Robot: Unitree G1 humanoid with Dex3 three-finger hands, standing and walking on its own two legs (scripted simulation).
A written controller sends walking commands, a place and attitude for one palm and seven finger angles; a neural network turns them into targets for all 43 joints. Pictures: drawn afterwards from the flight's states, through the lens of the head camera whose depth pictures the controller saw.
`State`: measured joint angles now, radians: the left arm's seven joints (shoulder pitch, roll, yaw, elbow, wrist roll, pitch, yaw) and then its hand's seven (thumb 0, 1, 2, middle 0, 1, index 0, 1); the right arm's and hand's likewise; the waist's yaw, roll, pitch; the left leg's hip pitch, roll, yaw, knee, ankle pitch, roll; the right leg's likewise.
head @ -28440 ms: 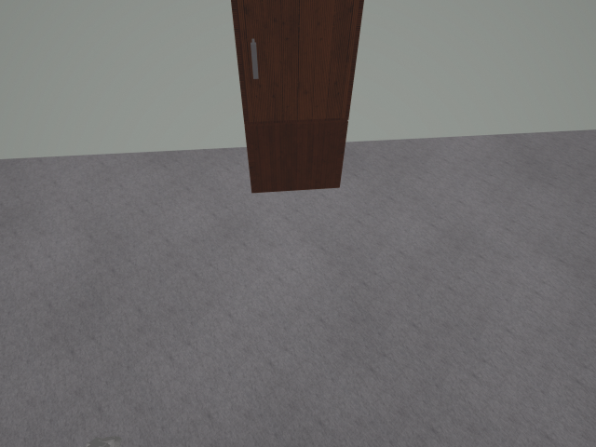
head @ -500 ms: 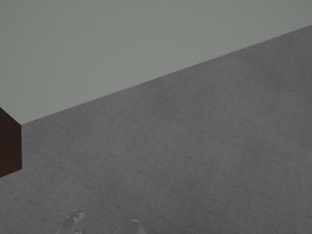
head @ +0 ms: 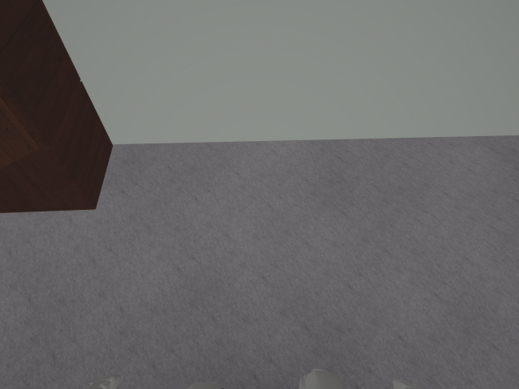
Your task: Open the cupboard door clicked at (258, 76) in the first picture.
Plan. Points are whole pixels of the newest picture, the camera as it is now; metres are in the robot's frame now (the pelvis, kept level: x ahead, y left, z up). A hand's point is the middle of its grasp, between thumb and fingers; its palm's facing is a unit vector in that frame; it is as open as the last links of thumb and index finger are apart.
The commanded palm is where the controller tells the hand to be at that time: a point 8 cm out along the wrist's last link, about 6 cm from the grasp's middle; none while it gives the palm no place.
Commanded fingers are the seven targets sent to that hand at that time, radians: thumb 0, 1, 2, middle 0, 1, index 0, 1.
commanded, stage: turn to face it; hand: left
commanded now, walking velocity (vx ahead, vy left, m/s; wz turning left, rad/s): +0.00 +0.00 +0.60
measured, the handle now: out of the picture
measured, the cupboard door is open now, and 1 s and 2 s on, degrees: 42 42 42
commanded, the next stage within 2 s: take the last steps up to it in 1.14 s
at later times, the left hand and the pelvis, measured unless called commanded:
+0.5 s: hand out of the picture +0.00 +0.16 -0.17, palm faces +0.35 -0.91 -0.22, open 7.3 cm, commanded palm none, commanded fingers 0.00 0.90 0.90 -0.20 -0.30 -0.20 -0.30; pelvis +0.00 -0.04 -0.01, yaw +20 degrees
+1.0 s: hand out of the picture -0.01 +0.15 -0.15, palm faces +0.56 -0.78 -0.28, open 7.4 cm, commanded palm none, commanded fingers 0.00 0.90 0.90 -0.20 -0.30 -0.20 -0.30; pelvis +0.02 -0.07 +0.00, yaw +35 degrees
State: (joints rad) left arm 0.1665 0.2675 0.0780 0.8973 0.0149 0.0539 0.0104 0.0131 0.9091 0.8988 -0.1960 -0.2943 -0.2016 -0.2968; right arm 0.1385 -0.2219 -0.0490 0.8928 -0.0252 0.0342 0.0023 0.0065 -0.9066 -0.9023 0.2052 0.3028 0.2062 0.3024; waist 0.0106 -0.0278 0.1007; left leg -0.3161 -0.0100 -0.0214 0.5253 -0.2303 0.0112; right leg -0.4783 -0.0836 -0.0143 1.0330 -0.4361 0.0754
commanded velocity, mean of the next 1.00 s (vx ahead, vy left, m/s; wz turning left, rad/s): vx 0.00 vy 0.00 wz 0.55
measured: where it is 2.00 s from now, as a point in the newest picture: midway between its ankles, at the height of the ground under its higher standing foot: outside the picture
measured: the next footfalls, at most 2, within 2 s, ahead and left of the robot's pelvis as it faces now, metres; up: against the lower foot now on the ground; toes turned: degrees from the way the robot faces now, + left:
right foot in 0.14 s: +0.05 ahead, -0.15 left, +0.00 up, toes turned +3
left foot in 0.52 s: +0.01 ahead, +0.09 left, +0.00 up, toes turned +25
